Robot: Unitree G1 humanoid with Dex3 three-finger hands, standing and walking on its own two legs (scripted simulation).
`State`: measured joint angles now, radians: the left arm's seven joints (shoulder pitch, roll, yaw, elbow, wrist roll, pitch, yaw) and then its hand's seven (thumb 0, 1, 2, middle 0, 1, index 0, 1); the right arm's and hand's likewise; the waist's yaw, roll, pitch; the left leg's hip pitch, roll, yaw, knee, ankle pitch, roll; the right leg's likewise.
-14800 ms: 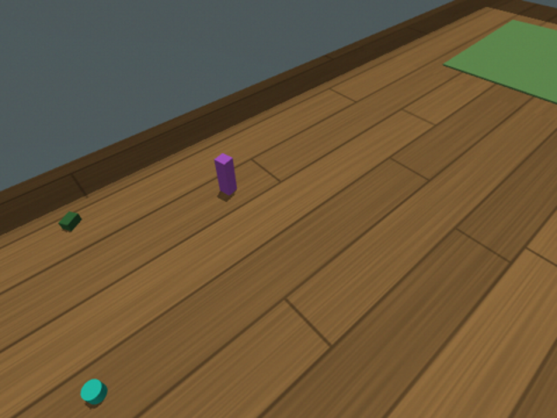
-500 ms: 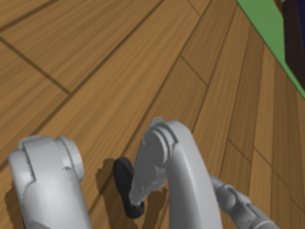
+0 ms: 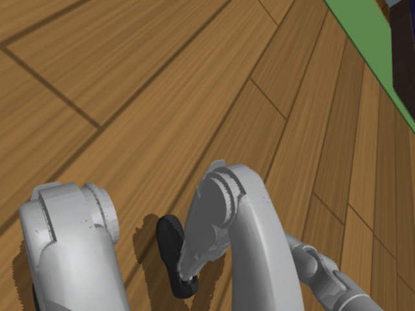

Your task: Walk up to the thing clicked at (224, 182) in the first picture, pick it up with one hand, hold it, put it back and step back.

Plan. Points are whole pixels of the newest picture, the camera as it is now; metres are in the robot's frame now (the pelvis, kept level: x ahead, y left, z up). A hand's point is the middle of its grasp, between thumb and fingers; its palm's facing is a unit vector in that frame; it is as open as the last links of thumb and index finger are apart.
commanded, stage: settle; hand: left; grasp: from the side
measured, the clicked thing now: out of the picture +0.39 +0.32 -0.17
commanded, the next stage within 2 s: hold in 0.34 s
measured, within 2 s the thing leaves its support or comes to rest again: leaves its support in 0.16 s
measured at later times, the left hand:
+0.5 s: hand out of the picture +0.35 +0.36 -0.09, palm faces +0.52 -0.85 -0.03, open 10.7 cm
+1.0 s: hand out of the picture +0.31 +0.32 +0.11, palm faces +0.46 -0.88 -0.09, open 10.8 cm
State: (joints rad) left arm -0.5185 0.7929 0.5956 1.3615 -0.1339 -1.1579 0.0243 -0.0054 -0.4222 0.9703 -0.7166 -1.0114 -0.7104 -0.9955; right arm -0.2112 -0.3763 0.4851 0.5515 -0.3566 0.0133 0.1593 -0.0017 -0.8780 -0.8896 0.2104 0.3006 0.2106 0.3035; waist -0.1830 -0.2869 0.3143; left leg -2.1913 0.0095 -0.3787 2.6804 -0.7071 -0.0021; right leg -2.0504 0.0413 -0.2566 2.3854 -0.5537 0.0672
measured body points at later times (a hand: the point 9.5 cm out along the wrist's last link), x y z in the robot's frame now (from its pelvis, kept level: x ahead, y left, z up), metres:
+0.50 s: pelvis +0.01 +0.00 +0.02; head +0.18 +0.18 +0.39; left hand +0.31 +0.40 -0.08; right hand +0.22 -0.23 -0.03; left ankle +0.09 +0.12 -0.25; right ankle +0.16 -0.12 -0.25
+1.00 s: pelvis +0.03 -0.02 +0.12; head +0.21 +0.07 +0.52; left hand +0.28 +0.36 +0.12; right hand +0.29 -0.21 +0.00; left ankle +0.09 +0.12 -0.25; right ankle +0.16 -0.12 -0.25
